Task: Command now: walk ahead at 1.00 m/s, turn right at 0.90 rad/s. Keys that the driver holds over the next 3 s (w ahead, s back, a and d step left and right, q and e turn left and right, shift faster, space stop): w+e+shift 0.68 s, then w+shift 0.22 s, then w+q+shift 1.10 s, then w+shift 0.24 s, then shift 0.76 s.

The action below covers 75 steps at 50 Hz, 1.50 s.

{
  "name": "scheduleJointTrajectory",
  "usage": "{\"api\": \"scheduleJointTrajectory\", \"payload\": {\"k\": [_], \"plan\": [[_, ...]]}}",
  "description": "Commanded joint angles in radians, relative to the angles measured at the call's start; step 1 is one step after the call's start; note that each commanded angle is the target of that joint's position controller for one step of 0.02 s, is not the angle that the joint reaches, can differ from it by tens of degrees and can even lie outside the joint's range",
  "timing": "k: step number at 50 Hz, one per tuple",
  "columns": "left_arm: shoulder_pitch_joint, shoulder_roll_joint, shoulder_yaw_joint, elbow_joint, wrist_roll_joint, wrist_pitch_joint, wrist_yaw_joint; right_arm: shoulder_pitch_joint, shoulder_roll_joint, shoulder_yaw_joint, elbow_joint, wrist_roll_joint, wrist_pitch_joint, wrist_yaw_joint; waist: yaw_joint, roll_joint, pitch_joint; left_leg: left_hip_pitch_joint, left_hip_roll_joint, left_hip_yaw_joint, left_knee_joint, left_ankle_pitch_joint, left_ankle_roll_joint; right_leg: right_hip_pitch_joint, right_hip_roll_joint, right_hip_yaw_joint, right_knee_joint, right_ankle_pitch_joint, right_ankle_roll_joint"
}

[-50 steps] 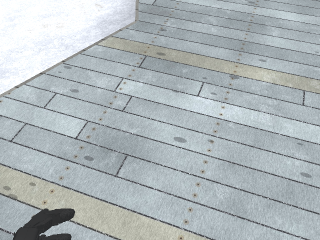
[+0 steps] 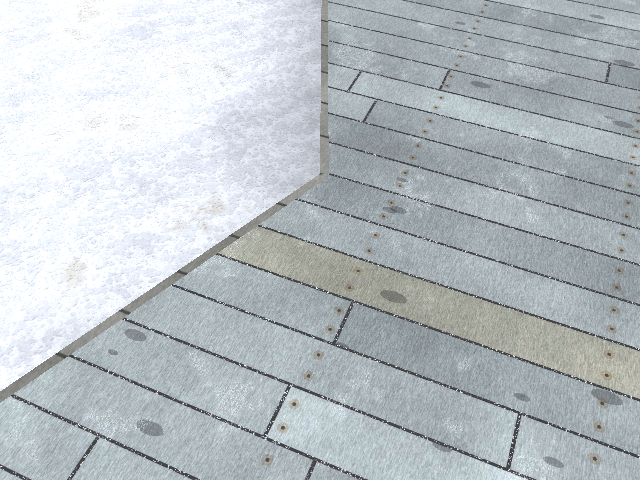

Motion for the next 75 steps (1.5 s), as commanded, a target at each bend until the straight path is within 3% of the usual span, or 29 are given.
{"api": "scheduleJointTrajectory", "payload": {"k": [1,4,8,13,15,17,18,19,20,22,26,34,37,39,41,42,43,45,46,49,53,63,65,67,68,69,70,72,75], "plan": [[0.098,0.086,0.014,-0.067,0.005,-0.061,-0.012,-0.078,-0.104,-0.006,-0.182,-0.001,-0.064,-0.001,-0.067,0.162,-0.090,-0.609,0.043,-0.154,0.014,0.067,0.051,0.482,-0.318,0.914,-0.589,-0.372,-0.167],[0.004,0.097,0.010,-0.104,0.000,-0.068,0.017,-0.051,-0.116,-0.018,-0.170,-0.031,-0.018,-0.018,-0.126,0.133,-0.026,-0.479,0.094,-0.161,-0.181,0.107,-0.030,0.219,-0.203,0.703,-0.591,-0.161,-0.157],[0.037,0.077,0.006,-0.092,-0.024,-0.050,0.064,-0.288,-0.043,0.005,-0.253,-0.052,-0.004,-0.027,-0.030,0.049,0.033,-0.353,0.067,-0.062,-0.653,0.358,-0.109,0.061,-0.075,0.472,-0.577,0.057,-0.091],[0.092,0.081,0.023,-0.055,-0.043,-0.027,0.071,-0.332,-0.089,-0.031,-0.283,0.003,-0.015,-0.012,0.027,-0.077,-0.049,-0.179,0.004,-0.087,-0.951,0.514,-0.126,0.193,-0.087,0.537,-0.460,-0.015,-0.010],[0.076,0.076,0.029,-0.056,-0.037,-0.021,0.074,-0.254,-0.145,-0.062,-0.267,0.015,-0.028,-0.012,-0.031,-0.106,-0.092,-0.120,0.003,-0.087,-0.985,0.433,-0.093,0.314,-0.108,0.563,-0.331,0.175,0.020],[-0.027,0.042,0.010,-0.112,0.010,-0.018,0.054,0.169,-0.209,-0.099,-0.191,0.017,-0.028,-0.025,-0.264,-0.109,-0.365,0.380,0.125,-0.149,-0.840,0.264,-0.027,0.168,-0.074,0.470,0.154,0.338,0.090],[0.165,-0.118,-0.033,-0.148,-0.012,-0.022,0.045,0.278,-0.291,-0.103,-0.169,-0.036,-0.023,-0.019,-0.153,0.335,-0.553,0.739,0.395,-0.696,-0.983,-0.101,0.123,-0.162,0.042,0.389,0.541,-0.330,0.132],[0.185,-0.037,-0.044,-0.158,-0.083,-0.021,0.051,0.235,-0.262,-0.097,-0.164,-0.041,-0.024,0.002,-0.140,0.511,-0.513,0.712,0.496,-1.040,-1.154,-0.538,0.197,-0.369,-0.060,0.321,0.709,-0.243,0.135],[0.064,0.048,-0.026,-0.148,-0.068,-0.013,0.059,0.155,-0.156,-0.081,-0.190,-0.030,-0.011,-0.007,-0.182,0.328,-0.327,0.568,0.432,-0.873,-1.180,-0.507,0.160,-0.426,-0.107,0.270,0.750,-0.133,0.142],[-0.114,0.076,-0.013,-0.187,-0.008,-0.011,0.051,0.132,-0.131,-0.069,-0.143,-0.041,0.008,-0.014,-0.179,0.038,-0.138,0.291,0.335,-0.514,-1.159,-0.064,0.100,-0.357,-0.170,0.227,0.668,-0.045,0.142],[-0.125,0.014,-0.022,-0.229,-0.043,0.022,0.026,0.100,-0.065,-0.045,-0.053,-0.026,-0.001,-0.009,-0.089,0.103,-0.036,0.098,0.289,-0.235,-1.214,0.169,0.083,-0.327,-0.266,0.226,0.575,-0.038,0.136],[-0.335,0.030,-0.035,-0.282,-0.026,0.005,-0.013,0.147,-0.182,-0.053,0.024,-0.043,0.004,-0.031,-0.121,0.006,0.088,0.103,0.240,0.158,-1.320,0.493,0.027,-0.309,-0.232,0.076,0.168,0.336,0.135],[-0.385,0.033,-0.031,-0.302,-0.029,-0.015,-0.033,0.239,-0.253,-0.057,0.060,-0.041,0.015,-0.035,-0.106,0.067,0.054,0.180,0.258,0.214,-1.238,1.181,0.010,-0.090,-0.095,-0.052,0.004,0.275,0.075],[-0.238,0.092,0.004,-0.279,-0.029,-0.010,-0.027,0.230,-0.315,-0.066,0.063,-0.037,0.033,-0.043,0.021,0.169,-0.052,0.259,0.313,0.209,-1.005,1.601,0.043,0.088,-0.023,-0.061,-0.020,0.136,0.029],[0.238,0.205,0.071,-0.139,-0.033,0.016,0.007,0.107,-0.305,-0.058,0.035,-0.029,0.038,-0.046,0.275,0.134,-0.224,-0.023,0.249,0.207,-0.424,1.388,0.030,0.689,-0.065,0.071,-0.212,0.225,-0.048],[0.205,0.288,0.071,-0.113,-0.023,0.016,0.016,0.209,-0.099,-0.006,-0.007,-0.061,0.007,-0.034,0.076,-0.304,-0.268,-0.412,0.029,0.167,0.019,-0.064,-0.001,0.975,-0.244,0.428,-0.153,0.326,-0.106],[0.268,0.250,0.062,-0.124,-0.015,-0.006,0.012,0.260,-0.160,0.003,-0.039,-0.025,-0.036,-0.021,0.104,-0.305,-0.644,-0.521,-0.032,-0.086,0.131,-0.055,-0.008,1.167,-0.384,1.066,-0.429,-0.124,-0.280],[0.190,0.174,0.042,-0.089,0.021,-0.040,0.005,0.072,-0.175,-0.011,-0.101,0.054,-0.048,-0.023,0.068,-0.002,-0.355,-0.695,0.074,-0.131,0.096,0.042,-0.015,0.929,-0.374,0.923,-0.547,-0.281,-0.187],[0.100,0.132,0.025,-0.097,0.018,-0.060,0.006,0.041,-0.132,0.007,-0.088,0.034,-0.034,-0.031,0.016,0.099,-0.270,-0.637,0.126,-0.130,0.038,0.040,-0.007,0.731,-0.365,0.813,-0.546,-0.249,-0.147],[-0.050,0.026,-0.010,-0.089,0.025,-0.084,0.005,0.114,-0.112,0.000,-0.032,0.016,0.035,-0.018,-0.101,0.047,-0.112,-0.462,0.210,-0.135,-0.121,0.120,-0.004,0.324,-0.303,0.526,-0.575,-0.124,-0.086],[0.014,0.068,0.001,-0.037,0.024,-0.100,0.026,-0.007,-0.077,0.015,-0.056,0.008,0.066,-0.016,-0.061,0.026,0.013,-0.586,0.223,-0.145,-0.276,0.293,-0.027,0.249,-0.304,0.311,-0.669,-0.005,-0.033],[0.075,0.143,0.000,0.008,0.023,-0.077,0.052,-0.220,-0.090,0.008,-0.137,0.011,0.040,0.065,-0.014,-0.046,0.056,-0.508,0.089,0.097,-0.774,0.606,0.050,0.566,-0.318,-0.094,-0.660,0.667,0.114],[0.049,0.187,0.012,0.002,0.037,-0.043,0.064,-0.112,-0.155,-0.025,-0.135,0.017,0.051,0.064,-0.102,-0.123,-0.037,-0.400,-0.011,0.184,-0.737,0.418,0.094,0.696,-0.333,-0.105,-0.455,1.225,0.134],[-0.055,0.224,0.023,-0.031,0.031,-0.021,0.074,0.336,-0.279,-0.089,-0.031,0.018,0.083,0.045,-0.337,-0.124,-0.238,0.124,-0.045,0.123,-0.735,0.333,0.157,0.501,-0.321,-0.094,0.090,1.327,0.153],[-0.028,0.101,-0.011,-0.041,0.039,-0.046,0.067,0.417,-0.327,-0.098,0.009,0.020,0.106,0.024,-0.301,0.122,-0.240,0.367,0.046,-0.085,-0.703,0.218,0.195,0.171,-0.190,-0.056,0.518,0.404,0.195],[0.105,-0.041,-0.058,-0.118,0.006,-0.095,0.039,0.319,-0.345,-0.091,-0.039,-0.006,0.083,0.027,-0.110,0.419,-0.367,0.586,0.255,-0.752,-1.008,-0.233,0.416,-0.245,0.001,0.136,0.830,-0.273,0.222],[-0.027,0.077,-0.047,-0.140,-0.013,-0.133,0.034,0.318,-0.249,-0.075,-0.065,-0.017,0.067,0.030,-0.196,0.216,-0.388,0.566,0.275,-0.916,-1.208,-0.409,0.347,-0.286,-0.056,0.276,0.786,-0.168,0.151],[-0.157,0.084,-0.043,-0.177,-0.020,-0.149,0.046,0.252,-0.199,-0.061,-0.065,-0.030,0.035,0.040,-0.123,-0.050,-0.158,0.251,0.233,-0.762,-1.234,-0.206,0.270,-0.259,-0.126,0.260,0.612,-0.054,0.129],[-0.097,0.080,-0.033,-0.154,0.020,-0.112,0.055,0.115,-0.160,-0.050,-0.105,-0.022,0.030,0.026,-0.013,0.001,-0.074,-0.041,0.102,-0.508,-1.234,0.050,0.282,-0.116,-0.192,0.264,0.440,-0.005,0.185]]}}
Next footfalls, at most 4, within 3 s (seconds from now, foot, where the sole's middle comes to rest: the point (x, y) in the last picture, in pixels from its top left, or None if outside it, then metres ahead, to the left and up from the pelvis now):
0.34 left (289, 437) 0.55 0.13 -0.73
0.82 right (497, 362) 0.75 -0.32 -0.73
1.34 left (523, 206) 1.24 -0.45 -0.73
1.80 right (611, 135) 1.56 -0.76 -0.73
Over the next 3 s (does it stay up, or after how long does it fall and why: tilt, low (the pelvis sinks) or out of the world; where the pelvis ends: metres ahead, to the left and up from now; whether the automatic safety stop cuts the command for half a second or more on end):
stays up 2.15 -0.54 0.04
